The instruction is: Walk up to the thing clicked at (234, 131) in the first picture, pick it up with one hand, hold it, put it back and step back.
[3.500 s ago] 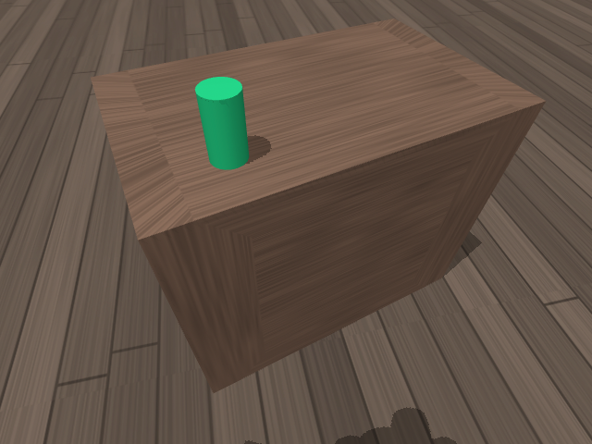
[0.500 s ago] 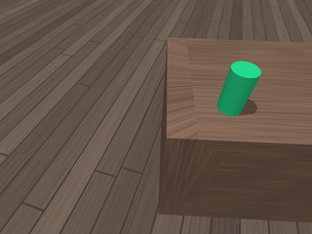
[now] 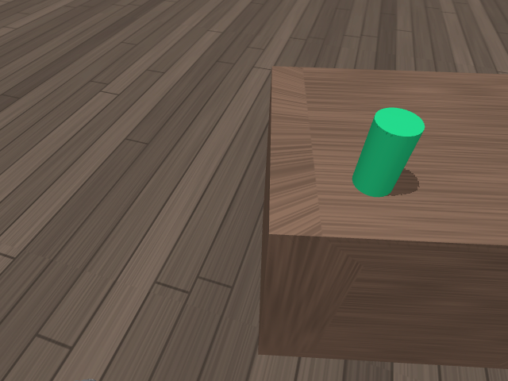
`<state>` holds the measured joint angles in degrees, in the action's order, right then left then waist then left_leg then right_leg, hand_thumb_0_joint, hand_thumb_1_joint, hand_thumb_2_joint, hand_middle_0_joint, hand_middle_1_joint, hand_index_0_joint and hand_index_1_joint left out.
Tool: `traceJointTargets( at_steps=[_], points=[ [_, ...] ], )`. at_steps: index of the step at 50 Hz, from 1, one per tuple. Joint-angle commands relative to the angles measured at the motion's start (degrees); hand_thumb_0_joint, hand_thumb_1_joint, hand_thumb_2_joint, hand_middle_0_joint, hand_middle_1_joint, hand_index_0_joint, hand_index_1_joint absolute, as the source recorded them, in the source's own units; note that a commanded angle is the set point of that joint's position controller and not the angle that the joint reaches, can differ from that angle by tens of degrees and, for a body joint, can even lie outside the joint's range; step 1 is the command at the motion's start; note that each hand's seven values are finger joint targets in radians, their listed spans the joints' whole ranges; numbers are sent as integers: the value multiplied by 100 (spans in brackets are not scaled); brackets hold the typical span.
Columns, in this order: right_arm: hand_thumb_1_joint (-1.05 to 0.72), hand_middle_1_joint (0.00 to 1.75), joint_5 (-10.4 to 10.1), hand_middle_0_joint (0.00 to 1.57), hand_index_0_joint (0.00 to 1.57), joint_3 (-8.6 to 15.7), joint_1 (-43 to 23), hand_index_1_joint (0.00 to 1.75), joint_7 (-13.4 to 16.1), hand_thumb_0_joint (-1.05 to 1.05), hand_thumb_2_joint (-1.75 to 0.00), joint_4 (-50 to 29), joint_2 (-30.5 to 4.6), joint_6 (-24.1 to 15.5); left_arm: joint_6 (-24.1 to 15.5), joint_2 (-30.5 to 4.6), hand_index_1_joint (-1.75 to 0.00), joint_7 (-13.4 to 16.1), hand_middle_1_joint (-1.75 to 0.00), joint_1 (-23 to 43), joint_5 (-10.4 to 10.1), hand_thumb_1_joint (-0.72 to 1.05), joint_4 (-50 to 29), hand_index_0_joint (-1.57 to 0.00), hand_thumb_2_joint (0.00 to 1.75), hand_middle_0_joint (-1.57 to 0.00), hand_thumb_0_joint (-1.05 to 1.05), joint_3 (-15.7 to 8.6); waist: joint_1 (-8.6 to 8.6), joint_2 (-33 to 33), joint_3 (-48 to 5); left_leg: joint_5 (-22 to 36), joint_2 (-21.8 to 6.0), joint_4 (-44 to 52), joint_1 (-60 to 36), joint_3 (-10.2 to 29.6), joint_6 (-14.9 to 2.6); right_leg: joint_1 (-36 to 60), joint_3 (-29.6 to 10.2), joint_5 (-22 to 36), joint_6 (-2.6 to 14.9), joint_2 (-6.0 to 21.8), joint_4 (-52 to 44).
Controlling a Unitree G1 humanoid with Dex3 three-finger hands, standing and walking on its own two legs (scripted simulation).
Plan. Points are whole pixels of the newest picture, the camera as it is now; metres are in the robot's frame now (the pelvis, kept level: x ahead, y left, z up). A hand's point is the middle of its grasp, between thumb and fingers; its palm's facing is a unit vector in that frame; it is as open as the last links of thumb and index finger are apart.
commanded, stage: walk up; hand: right
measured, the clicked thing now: (384, 154) +0.48 -0.22 +0.10
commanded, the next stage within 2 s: stand in 0.54 s
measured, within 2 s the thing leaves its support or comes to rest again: neither
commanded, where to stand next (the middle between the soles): +0.05 +0.01 m, yaw -3 degrees
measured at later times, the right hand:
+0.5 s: hand out of the picture +0.09 -0.25 -0.16, palm faces -0.03 +0.95 -0.32, open 7.4 cm
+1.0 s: hand out of the picture +0.09 -0.26 -0.15, palm faces -0.02 +0.94 -0.35, open 7.4 cm
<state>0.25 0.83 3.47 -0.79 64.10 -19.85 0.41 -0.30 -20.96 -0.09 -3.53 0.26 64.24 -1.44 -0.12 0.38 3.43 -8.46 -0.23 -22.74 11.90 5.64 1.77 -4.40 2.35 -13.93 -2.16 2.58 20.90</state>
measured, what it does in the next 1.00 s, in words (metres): stands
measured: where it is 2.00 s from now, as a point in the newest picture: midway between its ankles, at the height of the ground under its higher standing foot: outside the picture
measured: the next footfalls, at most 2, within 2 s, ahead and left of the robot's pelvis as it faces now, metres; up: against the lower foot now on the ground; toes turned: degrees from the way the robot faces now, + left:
none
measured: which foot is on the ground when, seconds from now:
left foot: down 0.00-1.00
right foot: down 0.00-1.00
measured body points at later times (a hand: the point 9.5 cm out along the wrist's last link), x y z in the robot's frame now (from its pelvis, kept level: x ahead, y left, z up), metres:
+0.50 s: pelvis +0.00 +0.00 +0.00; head +0.01 +0.00 +0.45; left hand +0.08 +0.31 -0.13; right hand +0.09 -0.30 -0.13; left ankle +0.05 +0.14 -0.74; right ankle -0.03 -0.14 -0.74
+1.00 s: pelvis +0.01 -0.01 +0.00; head +0.03 -0.01 +0.45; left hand +0.09 +0.29 -0.13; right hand +0.09 -0.31 -0.13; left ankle +0.05 +0.14 -0.74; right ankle -0.03 -0.14 -0.74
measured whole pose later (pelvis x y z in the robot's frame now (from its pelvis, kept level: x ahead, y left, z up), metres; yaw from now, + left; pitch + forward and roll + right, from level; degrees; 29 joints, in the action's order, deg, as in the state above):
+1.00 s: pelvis +0.01 -0.01 +0.00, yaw -1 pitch -2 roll +0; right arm 0.4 -0.3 5.9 -0.1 64.1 -20.2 -0.3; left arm 0.2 -20.3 -0.6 -7.0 0.2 63.9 -1.2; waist 0.1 -0.1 3.3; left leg -8.7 -1.0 -20.9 10.2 5.1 2.4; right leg -3.4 1.8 -14.4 -1.5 2.0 19.9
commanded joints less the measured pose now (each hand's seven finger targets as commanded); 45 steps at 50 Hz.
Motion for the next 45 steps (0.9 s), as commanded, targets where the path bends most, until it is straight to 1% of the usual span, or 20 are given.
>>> traceJointTargets(
  at_steps=[1,2,3,6,8,10,12,15,22,23,24,26,27,28,29,32,37,39,40,45],
  points=[
    [-90,30,6,20,20,228,-273,30,65,0,-90,-320,-1221,-121,-136,-1249,-30,58,-30,236,21,90,-333,-20,90,-20,0,-223,35,67,-569,854,-499,317,-273,304,-257,-83,-353,460,292,503,-393],
    [-90,30,16,20,20,236,-258,30,68,0,-90,-315,-1246,-121,-126,-1263,-30,54,-30,286,29,90,-328,-20,90,-20,0,-226,2,94,-520,669,-487,368,-173,313,-251,-78,-339,400,299,486,-376],
    [-90,30,18,20,20,229,-293,30,67,0,-90,-310,-1245,-119,-123,-1251,-30,52,-30,237,21,90,-323,-20,90,-20,0,-228,30,139,-506,541,-500,440,-177,360,-247,-99,-325,354,287,474,-358],
    [-90,30,13,20,20,218,-314,30,62,0,-90,-320,-1240,-125,-116,-1211,-30,43,-30,189,36,90,-295,-20,90,-20,0,-232,45,130,-487,394,-522,508,-40,440,-272,-4,-281,222,288,423,-400],
    [-90,30,5,20,20,212,-282,30,61,0,-90,-324,-1233,-126,-124,-1246,-30,39,-30,155,46,90,-299,-20,90,-20,0,-241,39,77,-565,474,-492,446,-146,387,-265,12,-322,289,302,466,-400],
    [-90,30,4,20,20,200,-233,30,58,0,-90,-315,-1180,-133,-131,-1234,-30,40,-30,134,32,90,-286,-20,90,-20,0,-258,35,89,-614,764,-478,370,-225,348,-244,4,-318,359,290,474,-428],
    [-90,30,7,20,20,206,-211,30,65,0,-90,-303,-1216,-126,-127,-1249,-30,44,-30,180,41,90,-325,-20,90,-20,0,-260,23,62,-632,710,-456,353,-202,327,-250,21,-330,384,296,488,-435],
    [-90,30,6,20,20,203,-199,30,72,0,-90,-293,-1196,-123,-121,-1227,-30,47,-30,109,28,90,-318,-20,90,-20,0,-259,38,84,-654,886,-475,323,-263,328,-245,19,-302,452,295,487,-403],
    [-90,30,12,20,20,203,-171,30,75,0,-90,-294,-1180,-100,-116,-1242,-30,58,-30,90,40,90,-325,-20,90,-20,0,-278,28,-3,-476,862,-427,288,-226,309,-242,-92,-314,393,299,507,-476],
    [-90,30,4,20,20,192,-123,30,75,0,-90,-269,-1152,-101,-116,-1224,-30,59,-30,122,29,90,-317,-20,90,-20,0,-283,17,21,-459,919,-443,332,-204,333,-214,-72,-296,385,304,494,-460],
    [-90,30,11,20,20,195,-132,30,80,0,-90,-277,-1193,-101,-109,-1217,-30,57,-30,126,33,90,-351,-20,90,-20,0,-282,17,58,-464,782,-454,368,-133,351,-238,-24,-270,360,300,472,-462],
    [-90,30,10,20,20,196,-176,30,74,0,-90,-294,-1182,-101,-113,-1195,-30,54,-30,94,34,90,-328,-20,90,-20,0,-274,34,69,-467,821,-456,377,-128,399,-239,2,-260,355,289,463,-463],
    [-90,30,28,20,20,182,-51,30,103,0,-90,-292,-1203,-126,-82,-1118,-30,49,-30,-106,41,90,-275,-20,90,-20,0,-220,42,-87,-399,550,-550,447,-233,405,-231,-186,-359,50,302,492,-514],
    [-90,30,31,20,20,183,-59,30,109,0,-90,-288,-1207,-136,-76,-1141,-30,44,-30,-65,42,90,-279,-20,90,-20,0,-212,21,-102,-330,543,-547,444,-237,409,-232,-218,-384,-20,318,507,-548],
    [-90,30,28,20,20,193,-99,30,117,0,-90,-306,-1239,-154,-74,-1142,-30,39,-30,-85,50,90,-302,-20,90,-20,0,-215,32,-1,-466,660,-560,397,-376,395,-239,-225,-388,86,325,503,-529],
    [-90,30,21,20,20,185,-92,30,106,0,-90,-311,-1226,-172,-96,-1127,-30,34,-30,-90,49,90,-332,-20,90,-20,0,-186,27,28,-378,737,-541,434,-287,388,-224,-216,-392,171,302,500,-549],
    [-90,30,25,20,20,163,-35,30,111,0,-90,-331,-1213,-189,-97,-1172,-30,24,-30,-112,29,90,-362,-20,90,-20,0,-196,25,98,-475,820,-558,411,-320,325,-223,-107,-423,318,313,509,-500],
    [-90,30,17,20,20,168,-51,30,122,0,-90,-348,-1232,-200,-111,-1184,-30,28,-30,-169,14,90,-362,-20,90,-20,0,-194,51,68,-655,1335,-587,297,-462,283,-234,15,-443,800,301,541,-455],
    [-90,30,15,20,20,150,-17,30,121,0,-90,-331,-1211,-202,-113,-1183,-30,25,-30,-160,5,90,-360,-20,90,-20,0,-189,37,39,-628,1388,-577,303,-428,265,-230,38,-418,857,299,524,-428],
    [-90,30,15,20,20,128,-1,30,140,0,-90,-332,-1211,-196,-84,-1176,-30,27,-30,-168,12,90,-346,-20,90,-20,0,-198,40,43,-543,1232,-591,327,-440,239,-230,-26,-430,755,306,515,-418]
  ],
)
